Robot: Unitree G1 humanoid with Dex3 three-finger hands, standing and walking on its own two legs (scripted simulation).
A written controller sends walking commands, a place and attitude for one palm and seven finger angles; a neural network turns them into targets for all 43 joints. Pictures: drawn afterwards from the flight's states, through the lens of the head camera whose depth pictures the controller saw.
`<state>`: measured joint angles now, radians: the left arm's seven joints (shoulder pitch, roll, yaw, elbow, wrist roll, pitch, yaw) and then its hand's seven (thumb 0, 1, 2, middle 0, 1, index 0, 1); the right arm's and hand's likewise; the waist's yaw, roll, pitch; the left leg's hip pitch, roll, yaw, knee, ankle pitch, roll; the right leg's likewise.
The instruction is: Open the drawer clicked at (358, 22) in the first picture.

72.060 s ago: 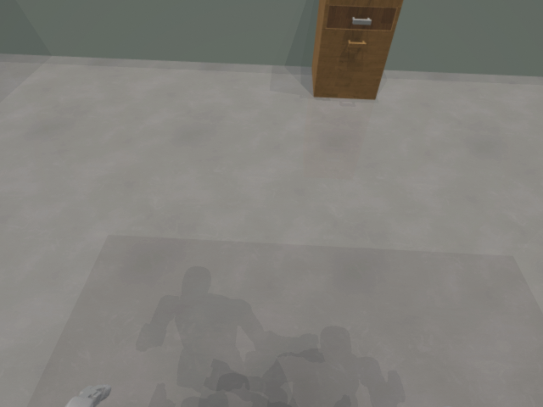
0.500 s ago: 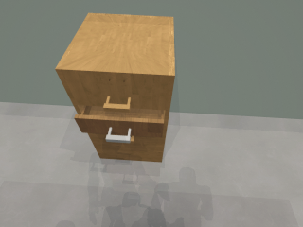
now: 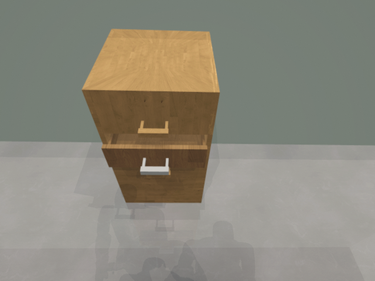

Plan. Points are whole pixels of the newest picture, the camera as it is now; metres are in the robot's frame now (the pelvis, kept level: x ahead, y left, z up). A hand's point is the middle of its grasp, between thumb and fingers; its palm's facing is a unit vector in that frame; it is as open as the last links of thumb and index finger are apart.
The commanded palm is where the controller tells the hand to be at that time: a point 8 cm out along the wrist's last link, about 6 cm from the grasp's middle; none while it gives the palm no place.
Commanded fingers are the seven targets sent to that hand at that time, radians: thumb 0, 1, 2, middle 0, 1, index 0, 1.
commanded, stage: relax the arm and regain balance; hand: left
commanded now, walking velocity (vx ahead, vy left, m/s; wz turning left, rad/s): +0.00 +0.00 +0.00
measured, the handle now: (155, 165) +0.54 +0.15 -0.24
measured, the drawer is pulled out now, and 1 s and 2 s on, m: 0.07 0.07 0.07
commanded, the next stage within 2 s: come to a stop and stand still in 0.28 s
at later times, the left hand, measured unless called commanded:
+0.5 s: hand out of the picture -0.04 +0.14 -0.18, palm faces +0.05 -0.99 -0.15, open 16.3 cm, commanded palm none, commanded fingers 0.00 -0.50 0.30 -0.15 -0.30 -0.15 -0.30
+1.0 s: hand out of the picture -0.07 +0.12 -0.17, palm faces +0.04 -0.98 -0.18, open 16.4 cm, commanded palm none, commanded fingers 0.00 -0.50 0.30 -0.15 -0.30 -0.15 -0.30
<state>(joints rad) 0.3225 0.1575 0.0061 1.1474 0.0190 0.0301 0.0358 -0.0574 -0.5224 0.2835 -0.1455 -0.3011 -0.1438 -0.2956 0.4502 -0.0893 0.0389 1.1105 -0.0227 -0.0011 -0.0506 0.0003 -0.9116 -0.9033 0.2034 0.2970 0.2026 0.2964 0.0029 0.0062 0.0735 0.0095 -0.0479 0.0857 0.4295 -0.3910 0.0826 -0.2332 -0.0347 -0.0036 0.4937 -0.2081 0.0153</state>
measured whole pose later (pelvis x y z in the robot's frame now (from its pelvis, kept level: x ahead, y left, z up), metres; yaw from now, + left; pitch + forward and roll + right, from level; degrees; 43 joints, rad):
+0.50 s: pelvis +0.00 +0.00 +0.00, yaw +1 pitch -2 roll -1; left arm 0.34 0.10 0.00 1.14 0.02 -0.02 0.06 -0.02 -0.49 0.30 -0.15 -0.30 -0.15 -0.30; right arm 0.37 -0.09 0.02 1.05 0.00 -0.02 -0.04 0.00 -0.91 -0.90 0.20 0.30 0.20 0.30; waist 0.00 0.00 0.08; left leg -0.08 -0.04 0.08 0.56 -0.39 0.04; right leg -0.28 -0.04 -0.02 0.55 -0.20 0.03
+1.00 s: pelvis -0.03 -0.04 +0.00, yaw +1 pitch -2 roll +0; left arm 0.37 0.11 -0.02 1.11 0.02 0.00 0.03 -0.03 -0.50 0.29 -0.15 -0.30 -0.15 -0.30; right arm 0.38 -0.15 0.02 1.08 -0.02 -0.01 -0.03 0.00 -0.91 -0.90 0.20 0.30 0.20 0.30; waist 0.00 0.03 0.03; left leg -0.07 -0.02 0.08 0.47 -0.36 0.04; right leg -0.30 -0.02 -0.02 0.51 -0.17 0.00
